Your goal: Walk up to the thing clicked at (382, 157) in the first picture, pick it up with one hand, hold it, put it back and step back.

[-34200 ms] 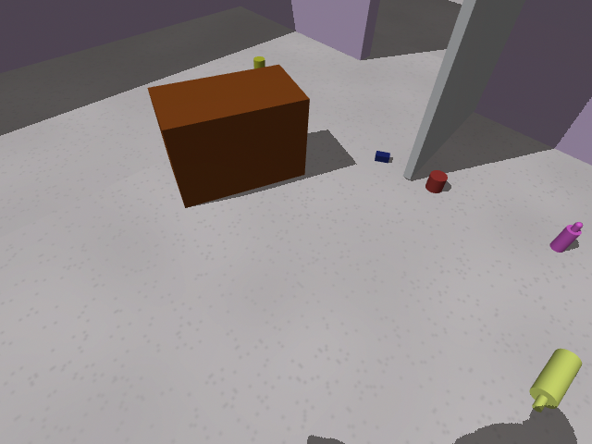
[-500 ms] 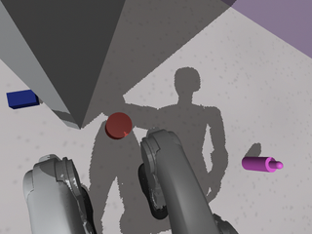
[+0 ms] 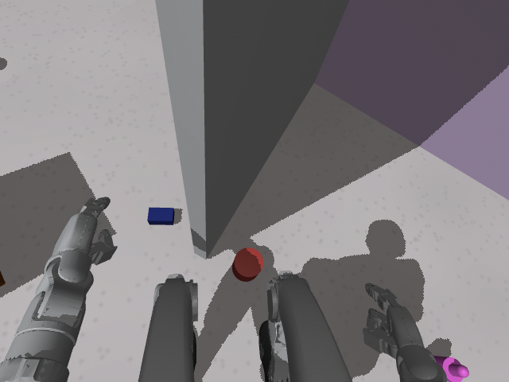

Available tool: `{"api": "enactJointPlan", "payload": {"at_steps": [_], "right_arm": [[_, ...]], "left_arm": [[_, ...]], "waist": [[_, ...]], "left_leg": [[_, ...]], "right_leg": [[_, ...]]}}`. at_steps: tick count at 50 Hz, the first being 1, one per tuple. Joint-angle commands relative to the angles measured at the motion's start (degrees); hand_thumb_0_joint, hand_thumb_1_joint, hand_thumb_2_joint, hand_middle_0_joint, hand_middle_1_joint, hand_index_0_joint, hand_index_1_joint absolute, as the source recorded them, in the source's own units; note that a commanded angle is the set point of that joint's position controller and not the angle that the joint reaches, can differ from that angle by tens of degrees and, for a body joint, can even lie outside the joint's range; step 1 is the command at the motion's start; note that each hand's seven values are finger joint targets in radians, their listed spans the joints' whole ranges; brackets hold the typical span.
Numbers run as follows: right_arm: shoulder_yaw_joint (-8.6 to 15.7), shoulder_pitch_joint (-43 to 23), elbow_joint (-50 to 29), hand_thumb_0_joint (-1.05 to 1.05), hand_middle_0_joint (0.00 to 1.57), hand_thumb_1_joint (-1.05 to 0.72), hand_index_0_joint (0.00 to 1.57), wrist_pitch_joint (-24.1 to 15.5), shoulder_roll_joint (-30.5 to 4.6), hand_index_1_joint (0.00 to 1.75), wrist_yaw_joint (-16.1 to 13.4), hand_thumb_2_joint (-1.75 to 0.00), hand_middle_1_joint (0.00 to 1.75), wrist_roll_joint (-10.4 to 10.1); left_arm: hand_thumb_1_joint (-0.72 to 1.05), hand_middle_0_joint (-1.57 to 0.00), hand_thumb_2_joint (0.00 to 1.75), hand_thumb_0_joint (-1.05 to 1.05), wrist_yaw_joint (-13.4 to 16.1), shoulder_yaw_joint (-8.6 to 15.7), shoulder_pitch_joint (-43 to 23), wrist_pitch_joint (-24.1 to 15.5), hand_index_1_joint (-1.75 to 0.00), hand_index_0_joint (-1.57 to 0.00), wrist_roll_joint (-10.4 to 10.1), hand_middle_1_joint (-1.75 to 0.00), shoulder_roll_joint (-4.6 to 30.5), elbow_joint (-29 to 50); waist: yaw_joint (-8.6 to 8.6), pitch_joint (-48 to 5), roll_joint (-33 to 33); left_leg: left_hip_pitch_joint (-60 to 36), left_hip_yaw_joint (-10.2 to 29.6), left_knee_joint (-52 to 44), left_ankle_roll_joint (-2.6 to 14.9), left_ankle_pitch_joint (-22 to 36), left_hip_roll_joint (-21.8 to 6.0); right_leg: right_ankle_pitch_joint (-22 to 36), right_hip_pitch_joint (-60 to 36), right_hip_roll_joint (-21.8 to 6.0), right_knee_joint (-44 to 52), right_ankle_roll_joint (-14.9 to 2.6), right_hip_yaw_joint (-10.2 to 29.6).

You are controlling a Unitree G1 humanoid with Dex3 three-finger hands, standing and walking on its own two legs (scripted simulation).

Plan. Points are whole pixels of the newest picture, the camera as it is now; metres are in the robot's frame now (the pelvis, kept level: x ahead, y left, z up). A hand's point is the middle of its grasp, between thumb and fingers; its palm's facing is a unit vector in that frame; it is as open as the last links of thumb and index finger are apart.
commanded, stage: home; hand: left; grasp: from above
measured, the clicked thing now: (161, 216) +0.54 +0.21 -0.51
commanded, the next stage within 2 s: none
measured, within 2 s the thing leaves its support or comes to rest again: neither
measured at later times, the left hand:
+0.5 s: hand (78, 274) +0.26 +0.19 +0.10, palm faces +0.11 -0.97 -0.20, open 7.4 cm
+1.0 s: hand (54, 304) +0.22 +0.18 +0.14, palm faces +0.12 -0.97 -0.19, open 7.4 cm
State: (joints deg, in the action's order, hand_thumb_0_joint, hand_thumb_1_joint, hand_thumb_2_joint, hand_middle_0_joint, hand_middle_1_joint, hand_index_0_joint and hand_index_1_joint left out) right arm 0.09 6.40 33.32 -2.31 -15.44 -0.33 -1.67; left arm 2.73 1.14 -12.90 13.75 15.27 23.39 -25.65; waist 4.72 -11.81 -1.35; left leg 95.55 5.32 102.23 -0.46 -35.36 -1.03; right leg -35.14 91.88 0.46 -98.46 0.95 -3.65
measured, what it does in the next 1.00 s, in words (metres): rises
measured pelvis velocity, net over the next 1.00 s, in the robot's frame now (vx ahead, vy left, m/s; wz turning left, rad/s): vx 0.08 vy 0.00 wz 0.08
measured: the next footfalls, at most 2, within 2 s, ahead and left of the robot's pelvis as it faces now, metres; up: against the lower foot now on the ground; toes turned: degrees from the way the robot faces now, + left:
none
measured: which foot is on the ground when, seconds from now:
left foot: down 0.00-1.00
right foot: down 0.00-1.00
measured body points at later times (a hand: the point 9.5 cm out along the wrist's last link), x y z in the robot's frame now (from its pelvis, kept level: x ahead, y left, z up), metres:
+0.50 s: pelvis +0.06 +0.00 +0.16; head +0.11 +0.01 +0.61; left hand +0.25 +0.24 +0.11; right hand +0.21 -0.24 +0.08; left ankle +0.08 +0.12 -0.49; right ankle +0.08 -0.13 -0.49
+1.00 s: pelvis +0.08 +0.00 +0.19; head +0.09 +0.00 +0.64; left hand +0.21 +0.24 +0.16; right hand +0.26 -0.23 +0.13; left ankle +0.08 +0.12 -0.49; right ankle +0.08 -0.13 -0.49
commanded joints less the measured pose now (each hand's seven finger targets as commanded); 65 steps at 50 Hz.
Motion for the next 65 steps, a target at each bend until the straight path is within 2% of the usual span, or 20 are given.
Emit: {"api": "enactJointPlan", "payload": {"at_steps": [1,4,5,8,9,11,13,14,17,18,19,27,32,39,43,45,47,52,55,65], "right_arm": [[2.75,3.24,-4.95,0.00,0.20,-0.90,0.20,-3.60,-8.64,0.30,-2.66,-0.90,0.30,-0.58],[2.05,2.55,-5.56,0.00,0.20,-0.90,0.20,-4.85,-7.40,0.30,-3.49,-0.90,0.30,-0.62],[1.93,2.24,-6.31,0.00,0.20,-0.90,0.20,-5.19,-7.27,0.30,-3.73,-0.90,0.30,-0.66],[1.24,2.59,-7.19,0.00,0.20,-0.90,0.20,-6.04,-6.17,0.30,-4.74,-0.90,0.30,-0.92],[1.08,2.71,-7.34,0.00,0.20,-0.90,0.20,-6.22,-5.97,0.30,-5.17,-0.90,0.30,-0.95],[0.56,3.40,-7.96,0.00,0.20,-0.90,0.20,-6.68,-5.63,0.30,-6.08,-0.90,0.30,-1.16],[0.28,3.87,-7.81,0.00,0.20,-0.90,0.20,-7.26,-5.13,0.30,-7.02,-0.90,0.30,-1.08],[0.10,3.99,-8.09,0.00,0.20,-0.90,0.20,-7.58,-4.80,0.30,-7.50,-0.90,0.30,-1.07],[-0.13,5.56,-8.75,0.00,0.20,-0.90,0.20,-8.35,-4.23,0.30,-8.72,-0.90,0.30,-0.95],[-0.31,5.77,-9.13,0.00,0.20,-0.90,0.20,-8.64,-3.96,0.30,-9.07,-0.90,0.30,-0.97],[-0.22,6.30,-9.56,0.00,0.20,-0.90,0.20,-8.87,-3.98,0.30,-9.32,-0.90,0.30,-0.84],[0.17,8.12,-11.37,0.00,0.20,-0.90,0.20,-10.93,-3.06,0.30,-10.99,-0.90,0.30,0.10],[0.38,7.61,-12.15,0.00,0.20,-0.90,0.20,-12.20,-3.17,0.30,-11.38,-0.90,0.30,0.57],[0.63,6.82,-12.30,0.00,0.20,-0.90,0.20,-13.75,-4.05,0.30,-11.25,-0.90,0.30,1.00],[0.74,6.48,-12.21,0.00,0.20,-0.90,0.20,-14.42,-4.16,0.30,-10.93,-0.90,0.30,1.39],[0.88,6.52,-12.10,0.00,0.20,-0.90,0.20,-14.46,-4.26,0.30,-10.89,-0.90,0.30,1.29],[0.80,6.46,-12.08,0.00,0.20,-0.90,0.20,-14.64,-4.22,0.30,-10.80,-0.90,0.30,1.37],[0.41,6.03,-11.77,0.00,0.20,-0.90,0.20,-14.67,-4.08,0.30,-10.88,-0.90,0.30,1.40],[0.71,6.21,-11.82,0.00,0.20,-0.90,0.20,-14.47,-4.04,0.30,-10.98,-0.90,0.30,1.50],[0.67,6.17,-11.67,0.00,0.20,-0.90,0.20,-14.54,-4.20,0.30,-11.03,-0.90,0.30,1.30]], "left_arm": [[0.90,-0.20,0.90,0.00,2.31,3.71,-8.70,-0.23,-0.30,-0.20,-5.89,-0.30,6.52,13.90],[0.90,-0.20,0.90,0.00,2.77,4.10,-3.68,0.81,-0.30,-0.20,-9.77,-0.30,4.72,16.25],[0.90,-0.20,0.90,0.00,2.99,5.34,-2.54,1.10,-0.30,-0.20,-10.86,-0.30,5.06,17.67],[0.90,-0.20,0.90,0.00,3.10,5.05,3.47,2.85,-0.30,-0.20,-13.33,-0.30,2.37,20.19],[0.90,-0.20,0.90,0.00,3.19,6.08,4.98,3.61,-0.30,-0.20,-14.29,-0.30,2.24,20.82],[0.90,-0.20,0.90,0.00,3.05,6.06,9.20,4.95,-0.30,-0.20,-16.07,-0.30,0.40,23.23],[0.90,-0.20,0.90,0.00,2.92,6.71,13.26,5.98,-0.30,-0.20,-17.47,-0.30,-0.62,24.99],[0.90,-0.20,0.90,0.00,2.67,5.63,15.52,6.42,-0.30,-0.20,-17.84,-0.30,-1.92,25.90],[0.90,-0.20,0.90,0.00,2.47,6.55,21.34,7.49,-0.30,-0.20,-18.98,-0.30,-2.25,29.02],[0.90,-0.20,0.90,0.00,2.26,5.48,22.89,7.72,-0.30,-0.20,-19.20,-0.30,-3.25,30.30],[0.90,-0.20,0.90,0.00,2.21,6.00,24.60,7.91,-0.30,-0.20,-19.45,-0.30,-3.04,32.00],[0.90,-0.20,0.90,0.00,1.19,4.21,38.00,8.91,-0.30,-0.20,-19.09,-0.30,-5.24,41.13],[0.90,-0.20,0.90,0.00,0.23,3.85,41.49,9.67,-0.30,-0.20,-18.71,-0.30,-5.62,43.10],[0.90,-0.20,0.90,0.00,-1.37,3.42,39.56,9.91,-0.30,-0.20,-18.13,-0.30,-5.32,42.55],[0.90,-0.20,0.90,0.00,-1.47,3.95,39.14,9.56,-0.30,-0.20,-17.96,-0.30,-5.06,43.63],[0.90,-0.20,0.90,0.00,-1.41,4.08,40.26,9.34,-0.30,-0.20,-17.91,-0.30,-4.83,44.11],[0.90,-0.20,0.90,0.00,-1.32,3.83,39.83,9.20,-0.30,-0.20,-17.85,-0.30,-4.63,45.23],[0.90,-0.20,0.90,0.00,-0.95,3.93,39.82,9.03,-0.30,-0.20,-17.95,-0.30,-4.90,43.53],[0.90,-0.20,0.90,0.00,-0.80,4.18,41.38,8.94,-0.30,-0.20,-17.77,-0.30,-4.73,43.58],[0.90,-0.20,0.90,0.00,-0.96,4.20,40.05,9.29,-0.30,-0.20,-18.13,-0.30,-4.56,43.75]], "waist": [[1.78,-20.59,-7.92],[1.47,-18.22,-6.96],[0.69,-18.32,-7.02],[0.67,-18.05,-5.75],[0.24,-17.74,-5.22],[0.00,-16.49,-4.94],[-0.21,-15.93,-4.75],[0.14,-15.03,-4.46],[0.00,-12.92,-3.29],[0.26,-12.44,-2.72],[-0.26,-12.07,-2.71],[-0.93,-6.88,-3.41],[-1.24,-2.24,-1.28],[-1.07,1.52,-0.19],[-1.45,0.31,-1.86],[-2.18,-1.18,-2.17],[-1.85,-2.52,-2.98],[-1.93,-0.76,-1.84],[-2.35,-2.85,-1.02],[-2.61,-0.39,-1.90]], "left_leg": [[-29.05,1.50,-23.92,1.41,-3.62,-0.03],[-31.49,0.95,-27.50,1.57,-1.80,0.21],[-32.98,1.18,-28.90,1.64,-2.28,0.33],[-37.71,0.61,-32.86,1.67,0.87,0.42],[-39.17,0.45,-33.94,1.63,1.88,0.42],[-42.34,0.75,-36.98,1.50,3.22,0.40],[-45.40,0.38,-38.87,1.38,6.78,0.29],[-46.23,0.12,-39.80,1.35,8.51,0.40],[-49.22,-0.98,-42.39,1.47,13.24,0.71],[-50.40,-1.16,-43.14,1.45,14.87,0.85],[-51.78,-1.62,-44.07,1.49,16.12,0.98],[-59.91,-2.33,-50.61,1.22,22.97,0.99],[-60.59,-2.17,-53.03,1.49,21.63,1.01],[-60.80,-3.00,-53.97,1.60,18.33,1.31],[-61.29,-2.42,-54.50,1.29,17.14,1.22],[-62.23,-2.72,-54.10,1.10,19.31,1.25],[-62.96,-2.24,-53.95,0.98,21.10,1.10],[-61.46,-2.78,-53.98,1.42,17.95,1.31],[-61.92,-2.79,-53.25,1.31,20.26,1.31],[-61.01,-2.50,-54.44,1.16,17.41,0.97]], "right_leg": [[1.57,-15.73,1.07,19.11,-2.32,1.02],[2.44,-20.93,0.97,23.57,-2.26,1.46],[2.10,-22.90,0.82,24.97,-2.22,1.70],[4.58,-29.54,0.70,29.92,-2.11,1.95],[5.32,-31.10,0.75,31.46,-2.10,2.07],[6.70,-34.33,0.76,34.06,-1.98,1.73],[9.70,-37.96,0.81,36.21,-1.88,1.56],[10.99,-39.52,0.90,37.35,-1.88,1.33],[14.67,-45.51,0.88,41.74,-1.70,1.38],[15.92,-47.07,0.91,42.92,-1.66,1.27],[17.16,-48.84,0.84,44.22,-1.53,1.33],[22.66,-55.62,1.21,50.69,-1.47,0.35],[21.01,-56.61,1.28,53.12,-1.15,-0.44],[18.03,-55.99,0.80,54.31,-0.67,-0.40],[16.84,-56.07,0.79,53.74,-0.81,-0.66],[18.44,-57.13,0.78,53.37,-0.95,-0.45],[20.00,-57.53,0.91,52.79,-1.04,-0.57],[18.15,-57.46,0.71,53.86,-0.73,-0.20],[19.82,-58.46,0.72,53.46,-0.78,-0.19],[16.94,-57.23,0.88,53.52,-0.92,-0.53]]}}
